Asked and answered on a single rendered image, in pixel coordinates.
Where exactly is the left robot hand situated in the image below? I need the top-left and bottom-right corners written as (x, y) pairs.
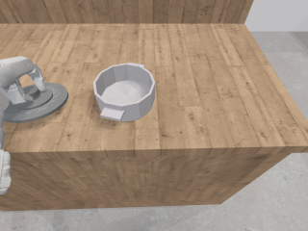
top-left (0, 56), bottom-right (47, 105)

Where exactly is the knob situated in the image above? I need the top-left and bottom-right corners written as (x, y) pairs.
top-left (23, 86), bottom-right (40, 98)

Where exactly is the table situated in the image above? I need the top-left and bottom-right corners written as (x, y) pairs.
top-left (0, 0), bottom-right (308, 212)

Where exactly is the left robot forearm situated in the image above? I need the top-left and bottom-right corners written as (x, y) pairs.
top-left (0, 62), bottom-right (15, 149)

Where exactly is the pot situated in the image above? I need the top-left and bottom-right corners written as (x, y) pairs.
top-left (93, 63), bottom-right (155, 122)

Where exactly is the lid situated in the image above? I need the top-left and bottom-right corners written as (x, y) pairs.
top-left (4, 82), bottom-right (68, 123)

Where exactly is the left robot upper arm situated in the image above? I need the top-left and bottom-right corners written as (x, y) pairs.
top-left (0, 149), bottom-right (12, 194)

